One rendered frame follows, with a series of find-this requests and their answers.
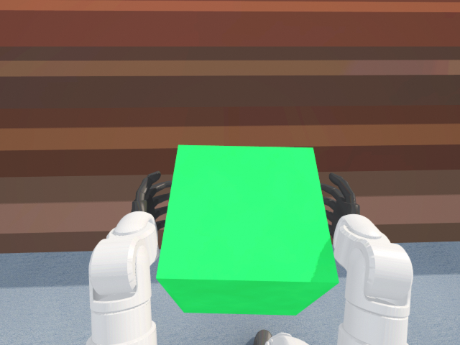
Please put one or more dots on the carton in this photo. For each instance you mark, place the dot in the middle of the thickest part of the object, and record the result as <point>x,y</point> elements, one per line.
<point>246,231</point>

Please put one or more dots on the right robot forearm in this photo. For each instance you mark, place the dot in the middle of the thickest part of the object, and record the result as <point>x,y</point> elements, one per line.
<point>378,284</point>

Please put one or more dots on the robot left hand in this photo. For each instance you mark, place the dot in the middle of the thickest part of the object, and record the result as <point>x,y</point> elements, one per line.
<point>145,201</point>

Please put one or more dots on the right robot foot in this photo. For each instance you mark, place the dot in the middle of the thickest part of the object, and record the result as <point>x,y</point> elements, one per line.
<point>261,337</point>

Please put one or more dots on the left robot forearm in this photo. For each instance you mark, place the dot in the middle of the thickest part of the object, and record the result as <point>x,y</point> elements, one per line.
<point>120,284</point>

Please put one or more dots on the robot right hand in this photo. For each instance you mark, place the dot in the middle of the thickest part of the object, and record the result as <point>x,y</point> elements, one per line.
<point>345,203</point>

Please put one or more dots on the right robot shin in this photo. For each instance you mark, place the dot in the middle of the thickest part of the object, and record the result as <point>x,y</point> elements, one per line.
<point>279,334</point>

